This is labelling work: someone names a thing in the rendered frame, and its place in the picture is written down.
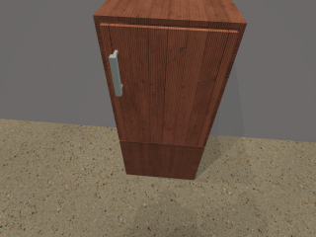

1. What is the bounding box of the cupboard door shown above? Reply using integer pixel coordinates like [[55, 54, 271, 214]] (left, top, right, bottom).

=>
[[100, 23, 239, 147]]

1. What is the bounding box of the handle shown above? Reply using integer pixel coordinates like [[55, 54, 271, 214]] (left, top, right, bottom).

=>
[[109, 49, 123, 97]]

